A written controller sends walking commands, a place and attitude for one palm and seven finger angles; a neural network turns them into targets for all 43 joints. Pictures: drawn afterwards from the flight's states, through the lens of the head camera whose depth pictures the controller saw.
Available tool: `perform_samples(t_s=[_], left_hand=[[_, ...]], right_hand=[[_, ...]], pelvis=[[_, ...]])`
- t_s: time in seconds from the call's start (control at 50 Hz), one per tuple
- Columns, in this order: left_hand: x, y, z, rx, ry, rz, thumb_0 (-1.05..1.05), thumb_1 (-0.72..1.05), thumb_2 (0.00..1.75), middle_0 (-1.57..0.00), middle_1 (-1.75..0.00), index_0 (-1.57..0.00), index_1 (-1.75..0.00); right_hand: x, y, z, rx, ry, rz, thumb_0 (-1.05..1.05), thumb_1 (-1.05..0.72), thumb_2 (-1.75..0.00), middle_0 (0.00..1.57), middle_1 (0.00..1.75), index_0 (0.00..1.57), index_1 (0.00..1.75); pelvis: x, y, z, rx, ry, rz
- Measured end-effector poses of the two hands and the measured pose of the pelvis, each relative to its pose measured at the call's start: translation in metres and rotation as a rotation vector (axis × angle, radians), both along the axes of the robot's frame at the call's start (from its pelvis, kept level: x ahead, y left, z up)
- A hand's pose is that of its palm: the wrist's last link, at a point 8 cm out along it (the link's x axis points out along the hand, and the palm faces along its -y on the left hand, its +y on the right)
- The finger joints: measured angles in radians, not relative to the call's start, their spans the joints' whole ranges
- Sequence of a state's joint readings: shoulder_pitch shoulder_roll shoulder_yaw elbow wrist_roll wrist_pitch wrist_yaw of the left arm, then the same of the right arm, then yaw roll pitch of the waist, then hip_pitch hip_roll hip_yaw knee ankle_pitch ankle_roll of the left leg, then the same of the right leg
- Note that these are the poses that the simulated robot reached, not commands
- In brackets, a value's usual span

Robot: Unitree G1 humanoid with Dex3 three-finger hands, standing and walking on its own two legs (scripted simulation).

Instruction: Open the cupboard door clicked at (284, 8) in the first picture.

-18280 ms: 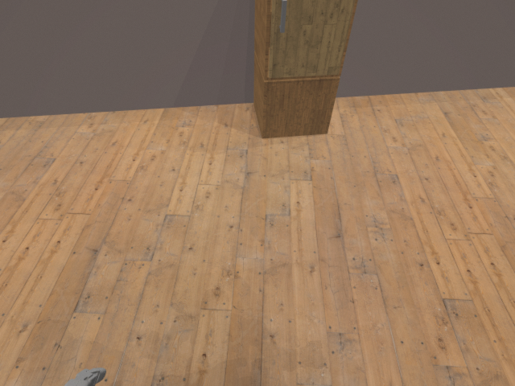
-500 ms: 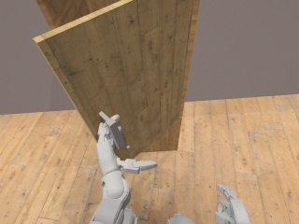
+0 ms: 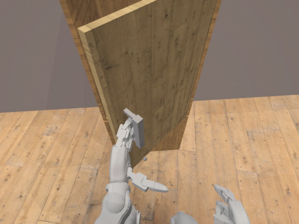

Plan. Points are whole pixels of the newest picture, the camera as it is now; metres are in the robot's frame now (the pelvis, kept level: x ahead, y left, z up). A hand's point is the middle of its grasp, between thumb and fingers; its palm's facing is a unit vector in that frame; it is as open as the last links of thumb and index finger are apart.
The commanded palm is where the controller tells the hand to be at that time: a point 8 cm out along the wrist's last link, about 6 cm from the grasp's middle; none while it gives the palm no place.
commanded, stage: slide the hand sideways off the handle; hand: left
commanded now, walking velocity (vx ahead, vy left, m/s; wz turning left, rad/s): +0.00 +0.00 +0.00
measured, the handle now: (134, 129) +0.35 +0.06 +0.06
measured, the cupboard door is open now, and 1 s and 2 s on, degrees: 42 42 42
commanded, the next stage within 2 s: draw the hand back to the body in 0.76 s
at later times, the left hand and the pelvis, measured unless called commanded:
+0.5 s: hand (130, 172) +0.24 +0.06 +0.05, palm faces +0.08 -1.00 +0.01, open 16.1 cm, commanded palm +0.20 +0.12 +0.05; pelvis +0.02 +0.00 +0.00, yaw +0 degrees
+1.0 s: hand (115, 184) +0.21 +0.09 +0.07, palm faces +0.10 -0.99 -0.07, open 16.3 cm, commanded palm +0.17 +0.15 +0.08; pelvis +0.01 -0.04 -0.01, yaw +1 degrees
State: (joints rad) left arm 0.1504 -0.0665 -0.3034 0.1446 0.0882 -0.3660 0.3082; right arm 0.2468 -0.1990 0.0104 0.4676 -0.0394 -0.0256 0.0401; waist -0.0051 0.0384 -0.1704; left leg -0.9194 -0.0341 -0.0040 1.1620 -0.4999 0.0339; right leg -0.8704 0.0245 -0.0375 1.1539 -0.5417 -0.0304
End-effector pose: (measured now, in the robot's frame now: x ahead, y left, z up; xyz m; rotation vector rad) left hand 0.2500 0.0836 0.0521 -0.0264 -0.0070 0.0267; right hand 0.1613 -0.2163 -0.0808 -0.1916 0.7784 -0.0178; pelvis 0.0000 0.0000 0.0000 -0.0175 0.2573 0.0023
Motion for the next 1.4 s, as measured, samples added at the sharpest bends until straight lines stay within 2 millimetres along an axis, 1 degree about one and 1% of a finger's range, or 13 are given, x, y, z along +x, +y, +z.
perform_samples(t_s=[0.2, 0.36, 0.54, 0.7, 0.78, 0.92, 0.96, 1.02, 1.08, 1.12, 1.28, 1.38, 1.4], left_hand=[[-0.013, 0.015, 0.002, 0.009, 0.016, -0.003, -0.01, -0.5, 0.3, -0.17, -0.31, -0.18, -0.32], [-0.025, 0.023, 0.003, 0.005, 0.039, 0.024, -0.01, -0.5, 0.3, -0.18, -0.31, -0.2, -0.33], [-0.042, 0.032, 0.002, 0.019, 0.058, 0.064, -0.01, -0.5, 0.3, -0.17, -0.31, -0.2, -0.32], [-0.061, 0.046, 0.002, 0.045, 0.067, 0.108, -0.01, -0.5, 0.3, -0.16, -0.3, -0.17, -0.31], [-0.069, 0.049, 0.003, 0.051, 0.065, 0.101, -0.01, -0.5, 0.3, -0.15, -0.3, -0.16, -0.3], [-0.071, 0.047, 0.002, 0.051, 0.039, 0.067, -0.01, -0.5, 0.3, -0.15, -0.3, -0.15, -0.3], [-0.07, 0.051, 0.007, 0.07, 0.031, 0.064, -0.01, -0.5, 0.3, -0.15, -0.3, -0.15, -0.3], [-0.071, 0.06, 0.025, 0.101, 0.011, 0.08, -0.01, -0.5, 0.3, -0.16, -0.3, -0.15, -0.3], [-0.075, 0.069, 0.045, 0.113, -0.001, 0.104, -0.01, -0.5, 0.3, -0.16, -0.3, -0.15, -0.3], [-0.077, 0.074, 0.054, 0.109, -0.002, 0.11, -0.01, -0.5, 0.3, -0.15, -0.3, -0.15, -0.3], [-0.08, 0.094, 0.064, 0.087, 0.036, 0.079, -0.01, -0.5, 0.3, -0.15, -0.3, -0.15, -0.3], [-0.081, 0.116, 0.084, 0.099, -0.011, 0.103, -0.01, -0.47, 0.31, -0.16, -0.3, -0.15, -0.3], [-0.081, 0.121, 0.089, 0.142, -0.008, 0.111, -0.01, -0.46, 0.32, -0.16, -0.3, -0.15, -0.3]], right_hand=[[0.018, 0.023, 0.006, 0.015, -0.025, 0.02, 0.02, -0.91, -0.9, 0.2, 0.3, 0.2, 0.3], [0.033, 0.026, 0.011, 0.022, -0.045, 0.04, 0.02, -0.91, -0.9, 0.2, 0.3, 0.2, 0.3], [0.042, 0.013, 0.008, 0.016, -0.054, 0.048, 0.02, -0.91, -0.9, 0.2, 0.3, 0.2, 0.3], [0.044, -0.006, 0.001, 0.012, -0.06, 0.047, 0.02, -0.91, -0.9, 0.2, 0.3, 0.2, 0.3], [0.044, -0.016, -0.003, 0.006, -0.07, 0.041, 0.02, -0.91, -0.9, 0.2, 0.3, 0.2, 0.3], [0.041, -0.034, -0.009, -0.011, -0.088, 0.019, 0.02, -0.91, -0.9, 0.2, 0.3, 0.2, 0.3], [0.039, -0.037, -0.009, -0.01, -0.087, 0.006, 0.02, -0.91, -0.9, 0.2, 0.3, 0.2, 0.3], [0.035, -0.041, -0.005, 0.004, -0.086, -0.024, 0.02, -0.91, -0.9, 0.2, 0.3, 0.2, 0.3], [0.031, -0.042, 0.004, 0.016, -0.09, -0.049, 0.02, -0.91, -0.9, 0.2, 0.3, 0.2, 0.3], [0.029, -0.042, 0.011, 0.013, -0.098, -0.056, 0.02, -0.91, -0.9, 0.2, 0.3, 0.2, 0.3], [0.03, -0.044, 0.038, -0.03, -0.141, -0.06, 0.02, -0.91, -0.9, 0.2, 0.3, 0.2, 0.3], [0.036, -0.037, 0.053, -0.038, -0.177, -0.065, 0.02, -0.91, -0.9, 0.2, 0.3, 0.2, 0.3], [0.037, -0.034, 0.055, -0.042, -0.18, -0.065, 0.02, -0.91, -0.9, 0.2, 0.3, 0.2, 0.3]], pelvis=[[0.004, 0.011, 0.0, -0.015, -0.011, 0.001], [0.011, 0.008, 0.002, -0.014, -0.003, 0.002], [0.017, -0.003, -0.001, -0.006, 0.01, 0.006], [0.019, -0.018, -0.005, 0.006, 0.02, 0.012], [0.017, -0.026, -0.008, 0.009, 0.025, 0.017], [0.012, -0.037, -0.014, 0.015, 0.033, 0.02], [0.011, -0.039, -0.014, 0.016, 0.027, 0.019], [0.012, -0.042, -0.009, 0.019, 0.005, 0.018], [0.014, -0.042, 0.001, 0.021, -0.023, 0.021], [0.015, -0.042, 0.007, 0.019, -0.038, 0.024], [0.018, -0.035, 0.024, 0.007, -0.079, 0.027], [0.022, -0.026, 0.032, -0.003, -0.105, 0.027], [0.023, -0.024, 0.034, -0.004, -0.113, 0.024]])
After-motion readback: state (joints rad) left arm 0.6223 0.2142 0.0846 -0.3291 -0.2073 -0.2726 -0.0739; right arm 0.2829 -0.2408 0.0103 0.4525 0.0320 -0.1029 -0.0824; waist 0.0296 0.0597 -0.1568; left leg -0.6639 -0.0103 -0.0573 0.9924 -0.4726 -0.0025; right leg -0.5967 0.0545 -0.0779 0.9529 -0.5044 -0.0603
